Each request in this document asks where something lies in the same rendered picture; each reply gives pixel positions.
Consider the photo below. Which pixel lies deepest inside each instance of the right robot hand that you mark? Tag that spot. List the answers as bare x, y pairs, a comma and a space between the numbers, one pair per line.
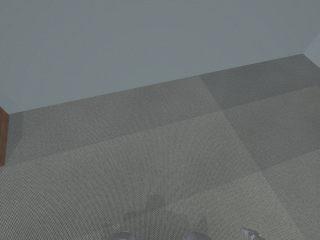
250, 234

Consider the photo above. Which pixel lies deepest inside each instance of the cupboard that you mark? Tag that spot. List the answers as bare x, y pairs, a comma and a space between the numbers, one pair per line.
4, 126

